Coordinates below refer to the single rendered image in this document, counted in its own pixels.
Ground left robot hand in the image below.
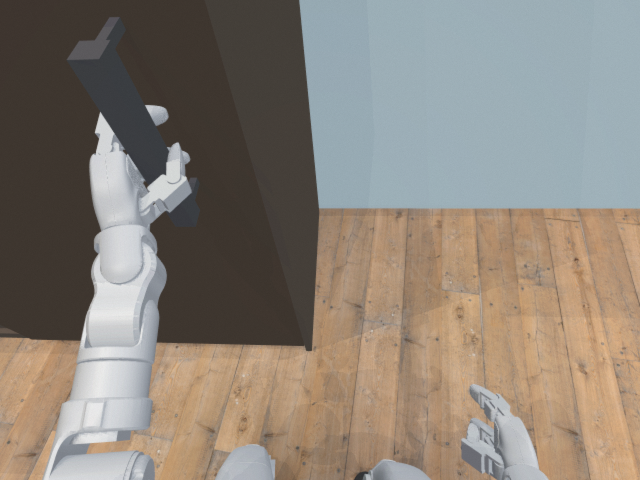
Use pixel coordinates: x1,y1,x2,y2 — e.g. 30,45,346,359
89,105,192,231

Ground left robot thigh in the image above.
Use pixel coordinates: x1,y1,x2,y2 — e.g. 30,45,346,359
215,446,275,480

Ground right robot shin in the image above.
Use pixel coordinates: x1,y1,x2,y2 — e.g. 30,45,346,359
372,459,395,470

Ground right robot hand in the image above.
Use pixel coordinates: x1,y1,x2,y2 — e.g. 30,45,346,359
461,384,539,480

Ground left robot upper arm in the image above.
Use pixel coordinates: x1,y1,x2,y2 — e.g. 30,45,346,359
48,450,155,480

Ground handle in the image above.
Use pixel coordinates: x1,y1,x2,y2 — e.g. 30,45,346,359
67,17,200,227

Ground robot left forearm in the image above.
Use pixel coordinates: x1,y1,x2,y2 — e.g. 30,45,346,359
42,224,167,480

